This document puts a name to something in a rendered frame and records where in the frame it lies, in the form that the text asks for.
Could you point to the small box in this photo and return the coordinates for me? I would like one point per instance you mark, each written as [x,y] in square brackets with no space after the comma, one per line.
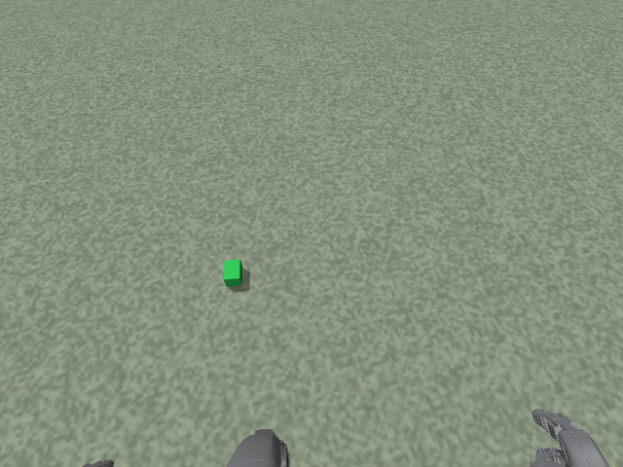
[233,273]

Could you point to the right robot hand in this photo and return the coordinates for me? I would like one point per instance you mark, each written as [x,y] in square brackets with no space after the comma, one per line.
[578,448]

